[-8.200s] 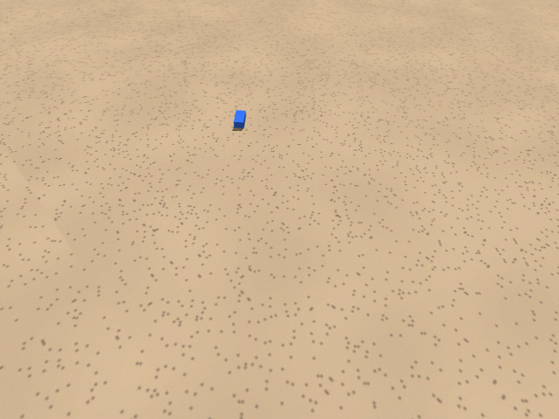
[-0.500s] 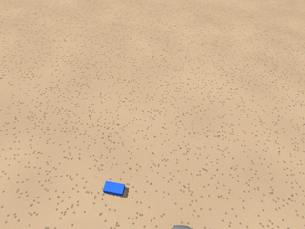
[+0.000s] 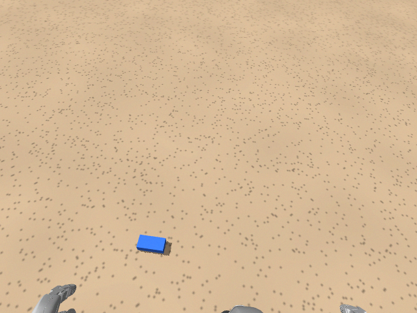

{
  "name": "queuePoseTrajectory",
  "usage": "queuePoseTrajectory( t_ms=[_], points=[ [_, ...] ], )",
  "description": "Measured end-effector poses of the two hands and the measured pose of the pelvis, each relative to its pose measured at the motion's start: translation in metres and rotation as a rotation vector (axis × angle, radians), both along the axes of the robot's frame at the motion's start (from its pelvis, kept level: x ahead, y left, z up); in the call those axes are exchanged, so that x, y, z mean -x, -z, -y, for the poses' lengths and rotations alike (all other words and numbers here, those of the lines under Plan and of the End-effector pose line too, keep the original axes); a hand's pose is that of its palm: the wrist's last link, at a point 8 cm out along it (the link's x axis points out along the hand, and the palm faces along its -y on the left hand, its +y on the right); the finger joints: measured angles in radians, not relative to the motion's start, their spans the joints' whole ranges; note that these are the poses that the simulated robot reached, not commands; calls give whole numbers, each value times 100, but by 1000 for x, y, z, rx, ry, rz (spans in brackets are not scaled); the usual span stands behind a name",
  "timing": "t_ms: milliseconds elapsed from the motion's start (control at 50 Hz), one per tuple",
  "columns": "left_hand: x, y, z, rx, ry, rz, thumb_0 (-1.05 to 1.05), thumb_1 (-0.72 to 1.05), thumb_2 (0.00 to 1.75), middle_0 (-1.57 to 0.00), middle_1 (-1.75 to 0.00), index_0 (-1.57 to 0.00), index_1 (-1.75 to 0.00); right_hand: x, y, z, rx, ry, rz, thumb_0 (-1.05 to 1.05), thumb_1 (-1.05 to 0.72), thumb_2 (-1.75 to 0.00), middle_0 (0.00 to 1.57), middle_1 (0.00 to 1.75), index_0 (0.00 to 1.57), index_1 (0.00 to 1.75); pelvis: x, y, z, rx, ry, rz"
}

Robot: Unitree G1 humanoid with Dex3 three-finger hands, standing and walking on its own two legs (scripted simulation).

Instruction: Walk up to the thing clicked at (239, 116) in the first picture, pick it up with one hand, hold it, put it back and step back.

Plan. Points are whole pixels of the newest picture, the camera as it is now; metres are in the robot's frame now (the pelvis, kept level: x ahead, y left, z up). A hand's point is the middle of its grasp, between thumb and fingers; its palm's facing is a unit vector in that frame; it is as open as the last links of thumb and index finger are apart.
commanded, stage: walk up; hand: left
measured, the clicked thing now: (151, 244) +0.48 +0.22 -0.74
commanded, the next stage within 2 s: none
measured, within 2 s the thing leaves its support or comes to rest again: neither
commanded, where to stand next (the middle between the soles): +0.08 -0.03 m, yaw -2 degrees
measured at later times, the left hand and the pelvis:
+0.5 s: hand out of the picture +0.09 +0.26 -0.16, palm faces -0.03 -0.93 -0.36, open 7.4 cm; pelvis -0.04 +0.00 -0.01, yaw +0 degrees
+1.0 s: hand out of the picture +0.08 +0.26 -0.13, palm faces -0.10 -0.92 -0.38, open 7.4 cm; pelvis -0.02 -0.01 +0.00, yaw -2 degrees
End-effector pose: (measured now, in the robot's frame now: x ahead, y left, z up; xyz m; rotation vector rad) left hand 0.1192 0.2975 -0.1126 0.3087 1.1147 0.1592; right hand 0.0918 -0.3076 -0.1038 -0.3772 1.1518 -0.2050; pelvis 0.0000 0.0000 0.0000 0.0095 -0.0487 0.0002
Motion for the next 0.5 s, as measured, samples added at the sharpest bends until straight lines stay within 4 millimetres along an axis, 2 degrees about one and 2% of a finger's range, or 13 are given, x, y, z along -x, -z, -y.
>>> queuePoseTrajectory(
  t_ms=[120, 280, 420, 500],
  points=[
    [18, -3, 4, -7, -16, -49, 1, 90, 90, -20, -30, -20, -30, 15, 1, 11, 0, 20, -36, 1, -90, -90, 21, 30, 20, 30, 2, -4, 5, -6, 2, -6],
    [32, -3, 5, 0, -47, -94, 1, 90, 90, -20, -30, -20, -30, 35, 3, 9, -14, 38, -98, 1, -90, -90, 20, 30, 20, 30, 3, -8, 6, -13, 6, -18],
    [37, 3, -1, -33, -47, -89, 1, 90, 90, -20, -30, -20, -30, 36, 13, 15, -7, 47, -90, 1, -90, -90, 21, 30, 20, 30, 22, 3, 9, -12, -3, -15],
    [40, 7, -6, -44, -25, -63, 1, 90, 90, -20, -30, -20, -30, 41, 17, 14, 9, 36, -71, 1, -90, -90, 21, 30, 20, 30, 39, 9, 3, -16, -6, -17]
  ],
)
